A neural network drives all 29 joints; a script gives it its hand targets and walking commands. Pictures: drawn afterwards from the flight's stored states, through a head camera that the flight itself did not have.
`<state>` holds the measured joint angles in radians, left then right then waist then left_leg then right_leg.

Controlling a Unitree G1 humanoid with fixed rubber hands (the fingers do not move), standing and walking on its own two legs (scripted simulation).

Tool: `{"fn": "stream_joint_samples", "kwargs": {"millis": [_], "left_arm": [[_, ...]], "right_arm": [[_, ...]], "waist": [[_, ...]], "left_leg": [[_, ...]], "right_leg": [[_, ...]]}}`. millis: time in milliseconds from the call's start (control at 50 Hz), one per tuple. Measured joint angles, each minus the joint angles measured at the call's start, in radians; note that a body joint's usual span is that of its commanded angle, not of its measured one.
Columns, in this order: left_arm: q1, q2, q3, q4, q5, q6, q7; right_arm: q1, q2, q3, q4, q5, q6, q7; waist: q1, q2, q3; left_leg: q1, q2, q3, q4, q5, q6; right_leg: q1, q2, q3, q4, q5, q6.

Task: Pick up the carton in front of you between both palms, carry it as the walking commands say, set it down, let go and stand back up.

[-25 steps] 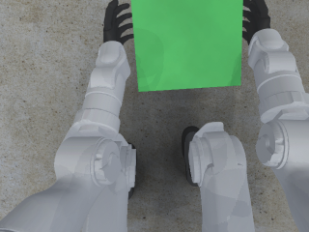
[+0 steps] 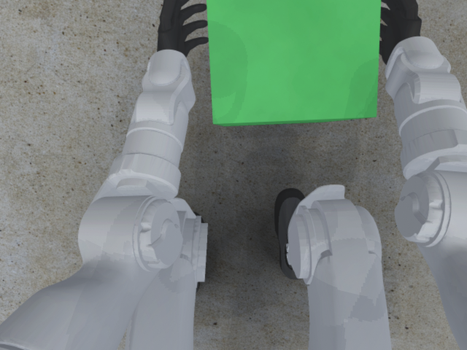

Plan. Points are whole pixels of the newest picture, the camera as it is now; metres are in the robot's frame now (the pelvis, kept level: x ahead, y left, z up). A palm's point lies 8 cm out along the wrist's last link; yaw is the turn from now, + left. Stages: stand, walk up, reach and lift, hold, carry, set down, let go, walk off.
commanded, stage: set down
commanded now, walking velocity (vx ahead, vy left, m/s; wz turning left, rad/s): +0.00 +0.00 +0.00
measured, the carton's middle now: (280, 62) +0.51 -0.12 -0.25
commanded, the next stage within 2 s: let go in 1.48 s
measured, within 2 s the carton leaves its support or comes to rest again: neither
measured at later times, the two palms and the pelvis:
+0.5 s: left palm (146, 70) +0.50 +0.09 -0.17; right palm (427, 66) +0.46 -0.31 -0.18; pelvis -0.01 +0.00 +0.00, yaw +0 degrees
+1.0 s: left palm (98, 19) +0.51 +0.07 -0.01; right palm out of the picture +0.47 -0.31 -0.01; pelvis +0.00 -0.01 +0.11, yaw -1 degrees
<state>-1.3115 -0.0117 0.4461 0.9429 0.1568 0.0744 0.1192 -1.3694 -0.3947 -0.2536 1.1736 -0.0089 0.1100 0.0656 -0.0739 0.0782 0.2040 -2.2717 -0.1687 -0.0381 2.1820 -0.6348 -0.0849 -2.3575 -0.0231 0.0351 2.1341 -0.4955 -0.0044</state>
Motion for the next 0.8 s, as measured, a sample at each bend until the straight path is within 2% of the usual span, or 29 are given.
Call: {"fn": "stream_joint_samples", "kwargs": {"millis": [140,200,260,320,400,460,560,660,800], "left_arm": [[0.012,0.016,-0.037,0.013,-0.017,-0.028,-0.012],[0.010,0.045,-0.109,0.049,-0.037,-0.033,-0.007],[0.022,0.098,-0.217,0.098,-0.125,-0.036,0.024],[0.045,0.161,-0.299,0.088,-0.237,-0.044,0.044],[0.080,0.215,-0.378,0.029,-0.348,-0.037,0.051],[0.085,0.225,-0.407,-0.020,-0.380,-0.021,0.060],[0.090,0.197,-0.375,-0.106,-0.355,0.014,0.087],[0.147,0.132,-0.301,-0.189,-0.274,0.055,0.107],[0.198,0.096,-0.220,-0.160,-0.199,0.069,0.092]], "right_arm": [[0.021,0.002,-0.017,0.003,0.012,-0.045,0.006],[0.029,-0.007,-0.023,0.026,0.020,-0.087,0.003],[0.063,-0.029,0.001,0.057,0.058,-0.125,-0.033],[0.104,-0.059,0.031,0.049,0.121,-0.156,-0.057],[0.132,-0.104,0.068,-0.005,0.190,-0.165,-0.053],[0.127,-0.134,0.084,-0.045,0.224,-0.150,-0.035],[0.103,-0.144,0.099,-0.108,0.238,-0.105,-0.013],[0.137,-0.104,0.076,-0.189,0.187,-0.051,-0.008],[0.200,-0.063,0.043,-0.197,0.122,-0.021,0.000]], "waist": [[0.004,-0.002,0.004],[0.009,-0.007,0.024],[0.016,-0.011,0.052],[0.017,-0.008,0.090],[0.011,-0.001,0.133],[0.009,-0.001,0.145],[0.010,-0.010,0.131],[0.005,-0.018,0.061],[0.011,-0.025,-0.076]], "left_leg": [[0.003,0.000,-0.001,0.012,-0.011,-0.004],[0.015,0.003,0.003,0.017,-0.012,-0.005],[0.029,0.004,0.008,0.014,-0.011,-0.006],[0.041,0.001,0.010,0.011,-0.003,-0.007],[0.058,-0.003,0.012,0.011,0.006,-0.007],[0.066,-0.002,0.014,0.010,0.013,-0.007],[0.093,0.016,0.019,-0.011,0.017,-0.002],[0.146,0.034,0.026,-0.077,0.013,0.008],[0.213,0.053,0.027,-0.209,0.020,0.016]], "right_leg": [[0.001,0.000,-0.001,0.013,-0.010,0.000],[0.011,0.003,0.003,0.018,-0.008,0.003],[0.022,0.005,0.008,0.018,-0.006,0.004],[0.036,0.002,0.010,0.017,-0.002,0.003],[0.056,-0.001,0.012,0.018,0.003,0.003],[0.064,0.000,0.014,0.016,0.011,0.004],[0.083,0.017,0.018,-0.008,0.027,0.008],[0.127,0.031,0.027,-0.070,0.027,0.011],[0.190,0.040,0.031,-0.193,0.031,0.009]]}}
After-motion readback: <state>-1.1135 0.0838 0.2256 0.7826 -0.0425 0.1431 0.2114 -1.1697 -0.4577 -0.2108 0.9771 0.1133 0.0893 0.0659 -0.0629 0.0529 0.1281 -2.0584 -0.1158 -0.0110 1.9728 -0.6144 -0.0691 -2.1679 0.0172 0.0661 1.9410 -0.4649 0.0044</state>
